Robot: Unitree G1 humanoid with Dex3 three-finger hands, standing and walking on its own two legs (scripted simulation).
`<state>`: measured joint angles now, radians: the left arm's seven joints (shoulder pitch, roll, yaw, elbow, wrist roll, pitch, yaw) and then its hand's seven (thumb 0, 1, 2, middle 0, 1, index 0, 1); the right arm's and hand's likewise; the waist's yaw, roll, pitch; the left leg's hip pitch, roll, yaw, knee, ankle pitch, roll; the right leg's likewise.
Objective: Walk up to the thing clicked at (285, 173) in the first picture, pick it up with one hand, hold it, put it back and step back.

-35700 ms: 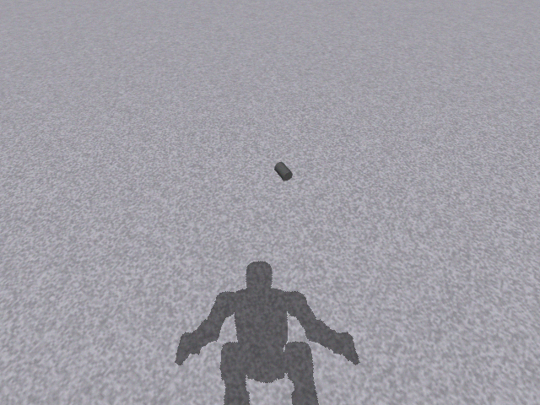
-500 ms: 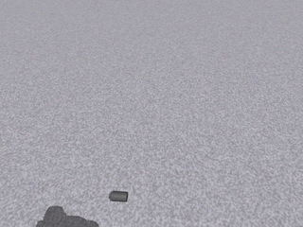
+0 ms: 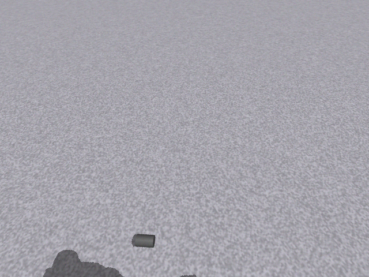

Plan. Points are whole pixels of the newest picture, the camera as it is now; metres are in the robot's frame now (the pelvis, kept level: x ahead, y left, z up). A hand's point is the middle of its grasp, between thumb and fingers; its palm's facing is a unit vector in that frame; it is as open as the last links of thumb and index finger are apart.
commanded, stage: stand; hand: left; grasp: from above
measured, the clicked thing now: (145, 240) +0.42 +0.24 -0.75
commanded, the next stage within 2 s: step back in 0.32 s
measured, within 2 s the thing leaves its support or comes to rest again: neither
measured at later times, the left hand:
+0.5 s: hand out of the picture +0.07 +0.27 -0.16, palm faces +0.00 -0.93 -0.38, open 7.4 cm
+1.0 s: hand out of the picture +0.02 +0.29 -0.18, palm faces -0.11 -0.92 -0.38, open 7.4 cm
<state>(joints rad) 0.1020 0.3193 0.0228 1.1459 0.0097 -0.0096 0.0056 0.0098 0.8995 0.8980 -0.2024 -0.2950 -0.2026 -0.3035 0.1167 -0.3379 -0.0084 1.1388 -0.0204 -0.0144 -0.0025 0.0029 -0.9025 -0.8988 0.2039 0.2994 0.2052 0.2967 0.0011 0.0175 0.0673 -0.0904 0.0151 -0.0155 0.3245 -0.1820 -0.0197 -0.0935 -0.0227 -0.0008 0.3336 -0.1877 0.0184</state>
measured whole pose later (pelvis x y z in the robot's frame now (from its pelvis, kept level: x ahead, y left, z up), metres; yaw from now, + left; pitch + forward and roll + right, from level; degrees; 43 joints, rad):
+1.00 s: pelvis -0.11 +0.03 -0.03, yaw -5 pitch -2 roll +0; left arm 0.11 0.39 0.07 0.88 0.01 0.05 0.01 0.01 0.90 0.90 -0.20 -0.29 -0.20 -0.30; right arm 0.11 -0.35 -0.04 0.87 -0.03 0.02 -0.01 0.00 -0.90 -0.90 0.21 0.30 0.21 0.30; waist -0.01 -0.02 0.21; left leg -0.36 0.01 0.07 0.64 -0.25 0.04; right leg -0.30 0.03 0.10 0.83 -0.48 0.01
